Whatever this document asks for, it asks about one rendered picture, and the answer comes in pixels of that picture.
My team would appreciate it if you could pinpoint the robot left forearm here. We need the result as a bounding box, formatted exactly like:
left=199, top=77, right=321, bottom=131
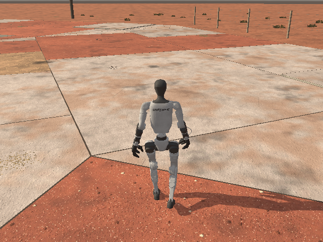
left=133, top=123, right=143, bottom=146

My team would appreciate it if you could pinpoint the right robot upper arm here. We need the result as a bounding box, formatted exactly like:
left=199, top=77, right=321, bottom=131
left=171, top=101, right=185, bottom=129

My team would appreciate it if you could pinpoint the right robot hand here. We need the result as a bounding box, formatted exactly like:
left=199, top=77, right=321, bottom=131
left=178, top=139, right=190, bottom=149

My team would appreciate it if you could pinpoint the robot right forearm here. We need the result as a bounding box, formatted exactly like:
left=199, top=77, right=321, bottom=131
left=180, top=122, right=189, bottom=140

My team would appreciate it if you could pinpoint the robot left thigh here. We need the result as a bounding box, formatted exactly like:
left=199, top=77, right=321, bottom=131
left=145, top=140, right=158, bottom=170

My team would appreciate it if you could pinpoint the left robot hand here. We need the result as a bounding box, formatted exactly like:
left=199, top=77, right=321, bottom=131
left=132, top=145, right=143, bottom=158

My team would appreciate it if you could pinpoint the left robot upper arm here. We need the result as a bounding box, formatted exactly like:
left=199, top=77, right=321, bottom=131
left=138, top=102, right=150, bottom=130

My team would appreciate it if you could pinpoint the right robot shin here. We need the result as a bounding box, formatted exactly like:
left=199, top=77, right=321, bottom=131
left=169, top=167, right=178, bottom=202

